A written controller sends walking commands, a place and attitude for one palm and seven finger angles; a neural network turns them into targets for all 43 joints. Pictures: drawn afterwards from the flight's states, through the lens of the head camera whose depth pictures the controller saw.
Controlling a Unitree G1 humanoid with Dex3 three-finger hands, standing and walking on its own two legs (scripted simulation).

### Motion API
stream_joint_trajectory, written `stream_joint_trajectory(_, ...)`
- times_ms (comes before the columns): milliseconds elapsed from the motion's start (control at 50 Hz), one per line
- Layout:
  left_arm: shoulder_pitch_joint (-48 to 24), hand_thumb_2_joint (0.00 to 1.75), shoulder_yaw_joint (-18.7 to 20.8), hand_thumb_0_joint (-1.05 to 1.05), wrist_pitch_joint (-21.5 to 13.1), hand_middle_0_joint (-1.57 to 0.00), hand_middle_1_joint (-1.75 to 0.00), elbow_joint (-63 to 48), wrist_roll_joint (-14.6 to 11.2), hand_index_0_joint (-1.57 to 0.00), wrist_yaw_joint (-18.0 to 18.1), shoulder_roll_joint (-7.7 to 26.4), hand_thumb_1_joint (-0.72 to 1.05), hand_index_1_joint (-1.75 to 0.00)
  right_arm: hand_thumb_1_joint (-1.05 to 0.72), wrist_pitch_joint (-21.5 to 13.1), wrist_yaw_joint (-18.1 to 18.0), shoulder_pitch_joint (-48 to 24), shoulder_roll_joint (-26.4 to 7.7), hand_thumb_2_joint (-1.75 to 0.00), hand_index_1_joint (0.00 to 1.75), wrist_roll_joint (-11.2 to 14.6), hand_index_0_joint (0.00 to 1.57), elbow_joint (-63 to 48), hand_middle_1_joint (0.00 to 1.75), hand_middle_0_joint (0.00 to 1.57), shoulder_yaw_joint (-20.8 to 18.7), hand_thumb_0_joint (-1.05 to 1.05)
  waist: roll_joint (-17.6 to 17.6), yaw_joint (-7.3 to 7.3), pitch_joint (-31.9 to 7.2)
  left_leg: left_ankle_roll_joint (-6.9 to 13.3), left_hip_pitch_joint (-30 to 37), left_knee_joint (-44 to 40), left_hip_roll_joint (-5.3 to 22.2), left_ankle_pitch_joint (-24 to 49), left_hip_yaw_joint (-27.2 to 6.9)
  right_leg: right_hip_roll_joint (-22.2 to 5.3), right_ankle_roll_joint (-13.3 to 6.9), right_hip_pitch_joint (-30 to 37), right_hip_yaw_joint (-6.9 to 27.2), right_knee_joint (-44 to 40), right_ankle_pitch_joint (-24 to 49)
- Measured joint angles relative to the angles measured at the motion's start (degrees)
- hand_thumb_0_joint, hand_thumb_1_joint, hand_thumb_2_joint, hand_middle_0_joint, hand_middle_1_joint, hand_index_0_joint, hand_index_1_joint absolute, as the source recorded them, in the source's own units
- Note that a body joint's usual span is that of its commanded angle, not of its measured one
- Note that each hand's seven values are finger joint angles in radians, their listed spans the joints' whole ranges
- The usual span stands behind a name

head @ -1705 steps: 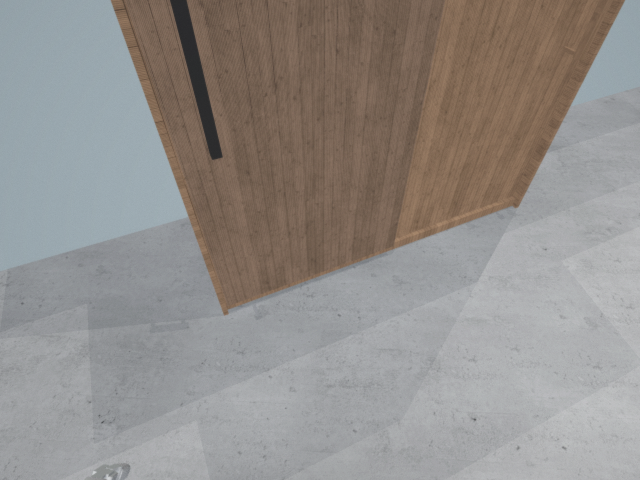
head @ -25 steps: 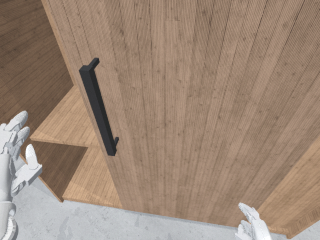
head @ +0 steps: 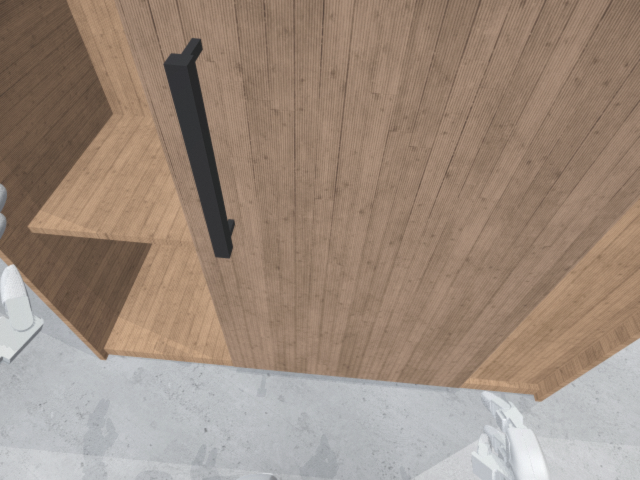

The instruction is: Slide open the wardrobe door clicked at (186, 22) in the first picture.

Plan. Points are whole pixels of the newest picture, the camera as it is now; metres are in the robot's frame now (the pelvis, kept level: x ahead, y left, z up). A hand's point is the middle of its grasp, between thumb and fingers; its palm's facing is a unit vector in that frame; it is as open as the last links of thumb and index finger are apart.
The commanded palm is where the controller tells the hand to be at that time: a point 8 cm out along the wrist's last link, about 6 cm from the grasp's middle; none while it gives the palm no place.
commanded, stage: step back with the hand held close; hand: left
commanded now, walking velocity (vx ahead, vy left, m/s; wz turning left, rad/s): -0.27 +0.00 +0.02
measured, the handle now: (211, 167) +0.47 +0.20 +0.12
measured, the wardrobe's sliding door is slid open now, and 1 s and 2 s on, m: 0.42 0.42 0.42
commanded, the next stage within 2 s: stop stepping back and stand still in 0.60 s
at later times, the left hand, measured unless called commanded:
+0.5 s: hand out of the picture +0.15 +0.28 +0.18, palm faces +0.41 -0.80 -0.43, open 7.4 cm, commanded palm +0.10 +0.31 +0.19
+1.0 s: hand out of the picture +0.08 +0.32 +0.16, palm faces +0.44 -0.83 -0.35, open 7.4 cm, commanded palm +0.03 +0.34 +0.19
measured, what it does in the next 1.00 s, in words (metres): walks backwards: right foot, then right foot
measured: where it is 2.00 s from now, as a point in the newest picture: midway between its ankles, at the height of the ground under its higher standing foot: outside the picture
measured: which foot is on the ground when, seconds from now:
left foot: down 0.00-0.86, up 0.88-1.00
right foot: down 0.00-0.22, up 0.24-0.46, down 0.48-0.60, up 0.62-0.86, down 0.88-1.00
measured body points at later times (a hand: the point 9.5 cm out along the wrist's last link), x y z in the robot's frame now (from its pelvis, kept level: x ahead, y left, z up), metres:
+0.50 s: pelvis -0.06 +0.02 +0.00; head -0.03 +0.05 +0.45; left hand +0.12 +0.32 +0.20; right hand +0.11 -0.21 -0.07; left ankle +0.07 +0.07 -0.72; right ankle -0.15 -0.12 -0.73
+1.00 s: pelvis -0.13 +0.05 +0.01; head -0.14 +0.09 +0.45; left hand +0.05 +0.36 +0.18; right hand +0.00 -0.21 -0.07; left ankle -0.10 +0.15 -0.70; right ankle -0.19 -0.07 -0.73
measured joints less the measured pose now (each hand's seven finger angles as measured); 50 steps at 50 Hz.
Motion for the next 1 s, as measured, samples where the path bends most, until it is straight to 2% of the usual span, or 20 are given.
stream_joint_trajectory(140, -1.1, 0.9, -1.0, 0.02, -1.4, -0.22, -0.31, -1.1, 0.5, -0.21, 0.8, -2.8, 0.89, -0.3, -0.9, -2.0, 0.5, 0.6, 0.8, -0.9, 0.3, -0.7, 0.21, 2.4, 0.3, 0.2, 0.5, 0.01, -0.3, 0.95, -0.3, -1.0, -3.9, 4.7, -0.2, -5.5, -1.6, 0.5, -0.6, -2.3, -0.3, 0.8, 1.1)
stream_joint_trajectory(220, -2.2, 0.9, -1.8, 0.02, -2.5, -0.22, -0.31, -2.3, 0.4, -0.21, 1.4, -2.2, 0.89, -0.3, -0.9, -2.6, 0.2, 0.5, 0.6, -0.9, 0.3, -1.0, 0.21, 3.4, 0.3, 0.2, 0.7, 0.01, -0.7, 0.3, 0.1, -0.5, -5.0, 4.9, -0.9, -3.4, -2.7, 0.8, -0.5, -3.4, -0.1, 1.5, 0.3)
stream_joint_trajectory(280, -3.9, 0.9, -1.0, 0.02, -2.6, -0.22, -0.31, -1.8, 0.9, -0.21, 1.1, -0.7, 0.89, -0.3, -0.9, -3.3, 0.0, 0.7, 1.0, -0.9, 0.3, -1.2, 0.21, 3.5, 0.3, 0.2, 0.0, 0.01, 0.8, -1.19, 0.8, 1.2, -4.7, 2.2, -0.1, 3.3, -4.0, 3.9, -1.3, -5.0, 1.2, 12.0, -7.8)
stream_joint_trajectory(340, -3.3, 0.9, 0.9, 0.02, -3.2, -0.22, -0.31, -1.1, 0.3, -0.21, 1.2, 1.2, 0.88, -0.3, -0.9, -3.9, 0.8, 1.2, 2.4, -0.9, 0.3, -1.3, 0.21, 4.6, 0.3, 0.2, -0.5, 0.01, 1.1, -1.65, -0.5, 1.1, -4.0, -2.1, 0.1, 5.6, -4.9, 6.3, -2.3, -3.0, 0.9, 18.9, -12.7)
stream_joint_trajectory(380, -1.1, 0.9, 1.6, 0.02, -3.2, -0.22, -0.31, -1.4, -0.5, -0.21, 1.5, 1.4, 0.89, -0.3, -0.9, -4.1, 1.3, 1.7, 2.9, -0.9, 0.3, -1.4, 0.21, 5.0, 0.3, 0.2, -0.3, 0.01, 1.0, -1.25, -2.2, 0.8, -3.6, -6.0, 0.5, 7.5, -4.6, 6.6, -3.0, 1.0, -0.4, 13.8, -14.8)
stream_joint_trajectory(420, 0.8, 0.9, 1.3, 0.02, -2.8, -0.22, -0.31, -2.0, -1.2, -0.21, 1.6, 1.1, 0.89, -0.3, -0.9, -4.2, 1.6, 1.8, 2.9, -0.9, 0.3, -1.6, 0.21, 5.1, 0.3, 0.2, 0.2, 0.01, 1.0, -0.61, -3.8, 0.4, -3.7, -9.2, 0.7, 9.6, -4.0, 6.6, -3.5, 6.4, -1.4, 3.4, -13.2)
stream_joint_trajectory(480, 1.7, 0.9, 0.9, 0.02, -3.2, -0.21, -0.31, -2.9, -1.5, -0.21, 1.4, 1.7, 0.89, -0.3, -0.9, -3.7, 1.8, 0.1, 2.5, -0.9, 0.3, -1.8, 0.21, 4.4, 0.3, 0.2, 0.8, 0.01, -1.3, 1.61, -4.2, -1.3, -6.7, -7.7, -0.4, 9.3, -0.8, 3.8, -5.4, 11.6, 1.1, -10.2, -6.1)
stream_joint_trajectory(540, -1.0, 0.9, -2.7, 0.02, -3.5, -0.21, -0.31, -0.6, -0.8, -0.21, 0.6, -0.1, 0.89, -0.3, -0.9, -2.9, 1.3, -2.5, 1.3, -0.9, 0.3, -1.8, 0.21, 6.8, 0.3, 0.2, 0.4, 0.01, 0.6, 2.35, -3.1, -4.0, -7.7, -0.2, -0.1, 2.1, -2.6, 4.6, -2.1, 10.6, 2.3, -7.9, -6.0)
stream_joint_trajectory(560, -1.4, 0.9, -3.4, 0.02, -3.2, -0.21, -0.31, -0.1, -0.6, -0.21, 0.3, -0.1, 0.89, -0.3, -0.9, -2.6, 1.0, -2.5, 1.3, -0.9, 0.3, -1.5, 0.21, 7.2, 0.3, 0.2, 0.4, 0.01, 0.3, 2.06, -3.4, -4.2, -6.4, 0.8, -0.4, 3.1, -3.0, 4.4, -1.3, 10.3, 2.5, -6.9, -6.7)
stream_joint_trajectory(600, -2.8, 0.9, -3.8, 0.02, -2.3, -0.21, -0.31, 0.5, -0.5, -0.21, -0.3, 0.4, 0.89, -0.3, -0.9, -2.1, 0.4, -2.7, 1.7, -0.9, 0.3, -1.1, 0.21, 6.9, 0.3, 0.2, 0.4, 0.01, -1.1, 0.62, -3.3, -1.1, -4.2, -1.7, -1.7, 4.0, -3.2, 3.5, -0.5, 9.1, 2.5, -4.0, -7.9)
stream_joint_trajectory(660, -4.3, 0.9, -2.9, 0.02, -1.1, -0.22, -0.31, 0.8, -1.1, -0.21, -0.9, 2.0, 0.89, -0.3, -0.9, -2.5, 0.6, -4.1, 2.4, -0.9, 0.3, -1.5, 0.21, 5.3, 0.3, 0.2, 0.3, 0.01, -2.5, -1.06, -1.1, 1.6, -2.6, -6.7, -2.3, 6.6, -2.8, 4.8, -1.8, 3.5, 4.2, 8.0, -14.1)
stream_joint_trajectory(700, -2.8, 0.9, -1.8, 0.02, -0.6, -0.22, -0.31, -1.3, -1.6, -0.21, -0.8, 3.3, 0.89, -0.3, -0.9, -3.6, 1.2, -4.0, 2.7, -0.9, 0.3, -1.9, 0.21, 4.1, 0.3, 0.2, 0.2, 0.01, -2.2, -1.78, -0.6, 1.6, -1.5, -10.8, -1.6, 9.7, -3.2, 6.6, -2.7, 0.9, 3.7, 13.7, -16.1)
stream_joint_trajectory(740, 0.5, 0.9, -0.6, 0.02, -0.7, -0.22, -0.31, -3.9, -2.1, -0.21, -0.5, 4.3, 0.89, -0.3, -0.9, -4.3, 1.7, -3.1, 2.9, -0.9, 0.3, -2.0, 0.21, 3.2, 0.3, 0.2, 0.2, 0.01, -1.8, -2.05, -1.2, 1.3, -0.6, -14.6, -0.7, 12.3, -3.5, 7.3, -3.2, 0.4, 1.9, 14.4, -15.9)
stream_joint_trajectory(820, 5.8, 0.9, 0.4, 0.02, -0.2, -0.22, -0.31, -6.2, -2.5, -0.21, 0.2, 5.0, 0.89, -0.3, -0.9, -3.9, 1.4, -0.1, 2.2, -0.9, 0.3, -2.0, 0.21, 2.5, 0.3, 0.2, -0.1, 0.01, -0.4, -2.16, -3.7, -0.3, -0.4, -18.8, -0.7, 12.9, -4.7, 7.4, -4.5, 6.3, -2.2, 2.6, -15.5)
stream_joint_trajectory(860, 7.0, 0.9, 1.3, 0.02, 0.6, -0.22, -0.31, -6.2, -2.5, -0.21, 0.5, 6.1, 0.89, -0.3, -0.9, -3.3, 1.1, 1.0, 1.8, -0.9, 0.3, -1.9, 0.21, 2.3, 0.3, 0.2, 0.0, 0.01, -2.0, -1.44, -4.6, -2.2, -3.0, -15.5, -2.7, 7.4, -3.6, 5.6, -5.6, 10.8, -2.2, -8.1, -13.8)
stream_joint_trajectory(880, 7.2, 0.9, 1.9, 0.02, 0.7, -0.22, -0.31, -6.2, -2.5, -0.21, 0.6, 6.3, 0.89, -0.3, -0.9, -3.0, 1.0, 0.9, 1.3, -0.9, 0.3, -2.0, 0.21, 2.4, 0.3, 0.2, 0.0, 0.01, -3.0, -0.3, -4.7, -3.5, -5.9, -9.8, -3.6, 2.9, -2.9, 4.2, -6.1, 11.1, -1.3, -11.2, -11.0)
stream_joint_trajectory(900, 6.7, 0.9, 1.6, 0.02, 0.7, -0.22, -0.31, -5.7, -2.5, -0.21, 0.5, 5.4, 0.89, -0.3, -0.9, -2.5, 1.0, 0.4, 0.5, -0.9, 0.3, -2.2, 0.21, 3.4, 0.3, 0.2, -0.1, 0.01, -2.3, 0.9, -4.5, -4.4, -8.3, -1.5, -3.4, -0.7, -3.8, 3.9, -5.9, 10.0, -1.2, -10.4, -5.5)
stream_joint_trajectory(940, 4.6, 0.9, -0.2, 0.02, 1.3, -0.22, -0.31, -3.3, -2.0, -0.21, 0.4, 2.8, 0.89, -0.3, -0.9, -1.5, 0.8, 0.9, -0.3, -0.9, 0.3, -1.9, 0.21, 6.3, 0.3, 0.2, -0.4, 0.01, -1.5, 2.1, -5.3, -5.0, -10.1, 13.0, -3.2, -4.8, -5.9, 3.8, -4.6, 9.1, -0.9, -7.2, -4.3)
stream_joint_trajectory(960, 3.1, 0.9, -1.2, 0.02, 1.5, -0.22, -0.31, -1.7, -1.7, -0.21, 0.6, 1.4, 0.89, -0.3, -0.9, -1.3, 0.5, 1.7, -0.2, -0.9, 0.3, -1.5, 0.21, 7.5, 0.3, 0.2, -0.5, 0.01, -1.7, 2.3, -6.1, -4.9, -9.0, 16.0, -2.7, -5.7, -6.0, 3.4, -3.8, 9.3, -0.8, -6.5, -5.1)
stream_joint_trajectory(1000, -0.4, 0.9, -2.8, 0.02, 2.2, -0.22, -0.31, 1.7, -0.9, -0.21, 1.3, -1.3, 0.89, -0.3, -0.9, -1.6, -0.3, 3.4, -0.1, -0.9, 0.3, -1.0, 0.21, 9.1, 0.3, 0.2, -0.3, 0.01, -2.4, 2.02, -7.4, -4.1, -4.0, 12.8, -1.0, -6.8, -5.8, 2.4, -2.4, 9.4, -1.2, -4.9, -6.9)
